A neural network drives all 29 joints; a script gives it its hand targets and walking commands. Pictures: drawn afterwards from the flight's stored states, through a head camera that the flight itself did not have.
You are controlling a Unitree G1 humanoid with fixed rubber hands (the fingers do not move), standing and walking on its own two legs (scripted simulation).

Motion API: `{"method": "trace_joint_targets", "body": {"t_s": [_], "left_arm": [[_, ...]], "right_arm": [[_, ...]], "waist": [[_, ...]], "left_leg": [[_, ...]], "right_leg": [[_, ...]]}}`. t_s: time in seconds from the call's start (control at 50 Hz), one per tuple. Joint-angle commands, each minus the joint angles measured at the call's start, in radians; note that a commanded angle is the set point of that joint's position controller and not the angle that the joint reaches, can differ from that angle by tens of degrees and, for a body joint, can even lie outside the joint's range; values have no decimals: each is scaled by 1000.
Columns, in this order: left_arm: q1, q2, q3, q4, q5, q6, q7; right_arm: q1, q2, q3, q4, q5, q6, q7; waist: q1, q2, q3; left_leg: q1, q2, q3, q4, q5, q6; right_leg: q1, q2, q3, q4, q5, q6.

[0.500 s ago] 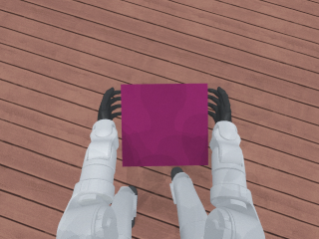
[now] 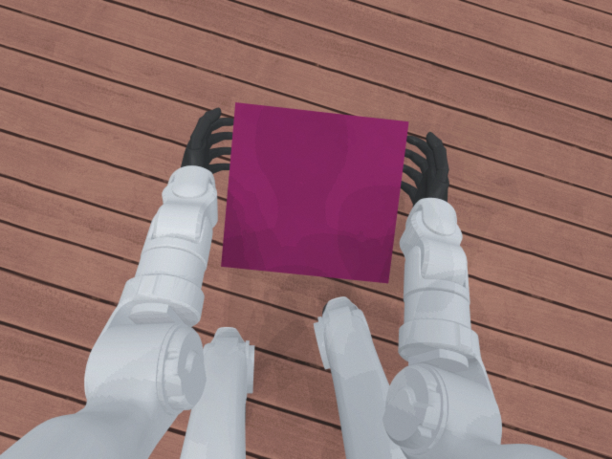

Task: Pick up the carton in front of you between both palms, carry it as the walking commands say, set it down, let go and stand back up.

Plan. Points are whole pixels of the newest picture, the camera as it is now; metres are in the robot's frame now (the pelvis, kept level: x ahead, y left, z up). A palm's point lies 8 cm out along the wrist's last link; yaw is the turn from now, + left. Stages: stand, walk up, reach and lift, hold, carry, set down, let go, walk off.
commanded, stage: set down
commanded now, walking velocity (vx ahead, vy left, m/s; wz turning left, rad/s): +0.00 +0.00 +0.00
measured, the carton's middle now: (310, 194) +0.44 -0.09 -0.20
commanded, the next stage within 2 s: none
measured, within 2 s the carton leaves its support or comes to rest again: rests again in 1.58 s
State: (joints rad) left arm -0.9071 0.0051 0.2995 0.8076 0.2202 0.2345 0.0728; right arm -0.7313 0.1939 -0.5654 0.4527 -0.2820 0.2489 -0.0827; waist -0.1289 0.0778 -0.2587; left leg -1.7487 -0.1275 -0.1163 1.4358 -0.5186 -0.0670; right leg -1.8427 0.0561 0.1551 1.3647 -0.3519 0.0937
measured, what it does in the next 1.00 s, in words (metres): lowers itself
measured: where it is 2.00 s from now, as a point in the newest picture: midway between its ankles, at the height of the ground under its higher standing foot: (292, 381)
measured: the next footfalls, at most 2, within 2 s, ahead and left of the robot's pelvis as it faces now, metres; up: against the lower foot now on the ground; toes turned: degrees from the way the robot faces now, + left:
none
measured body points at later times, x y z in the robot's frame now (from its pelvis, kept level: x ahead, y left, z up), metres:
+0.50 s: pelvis -0.04 +0.02 -0.11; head +0.29 +0.00 +0.19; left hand +0.52 +0.03 -0.25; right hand +0.40 -0.24 -0.24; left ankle +0.05 +0.14 -0.55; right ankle +0.11 -0.15 -0.55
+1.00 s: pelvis -0.04 +0.03 -0.17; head +0.33 +0.02 +0.09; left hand +0.54 +0.01 -0.35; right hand +0.40 -0.25 -0.33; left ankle +0.05 +0.14 -0.55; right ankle +0.10 -0.15 -0.55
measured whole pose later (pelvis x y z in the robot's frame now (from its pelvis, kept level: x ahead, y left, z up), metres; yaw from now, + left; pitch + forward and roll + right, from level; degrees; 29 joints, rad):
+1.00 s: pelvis -0.04 +0.03 -0.17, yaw -4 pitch +49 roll -6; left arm -1.57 0.26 -0.03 1.26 0.13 0.21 0.09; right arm -1.16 0.07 -0.71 0.70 -0.16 0.20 -0.11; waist -0.24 0.06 0.11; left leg -2.30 -0.19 -0.10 2.05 -0.59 -0.05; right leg -2.33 0.05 0.12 1.88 -0.41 0.18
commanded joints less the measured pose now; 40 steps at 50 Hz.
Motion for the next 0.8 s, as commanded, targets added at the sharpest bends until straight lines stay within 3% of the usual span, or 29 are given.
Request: {"method": "trace_joint_targets", "body": {"t_s": [0.0, 0.22, 0.42, 0.68, 0.74, 0.78], "left_arm": [[-604, -848, -432, 2, -115, -53, -258], [-805, -768, -382, 112, -110, -13, -238], [-909, -654, -331, 210, -98, -17, -216], [-1023, -538, -491, 220, -188, -46, -179], [-1074, -553, -568, 174, -243, -55, -174], [-1104, -550, -588, 152, -271, -69, -169]], "right_arm": [[-610, 782, 557, 111, 114, 4, 224], [-847, 683, 458, 81, 123, 30, 197], [-928, 563, 291, 133, 89, 20, 199], [-988, 417, 244, 134, 158, -50, 173], [-1023, 411, 279, 95, 201, -66, 159], [-1033, 432, 297, 87, 234, -72, 151]], "waist": [[-63, -2, -893], [-103, 49, -929], [-166, 105, -871], [-238, 239, -887], [-239, 251, -940], [-244, 231, -940]], "left_leg": [[106, -90, 184, -66, 153, 40], [40, -94, 195, 71, 26, 51], [-29, -85, 181, 178, 46, 43], [27, -41, 154, 331, 224, 17], [41, -36, 157, 361, 262, 19], [27, -33, 145, 379, 299, 33]], "right_leg": [[733, 83, -223, 26, 300, 1], [563, 74, -275, 170, 155, 14], [394, 44, -311, 290, 211, 22], [240, 2, -323, 423, 343, 33], [277, -2, -322, 457, 376, 29], [284, 5, -326, 482, 410, 26]]}}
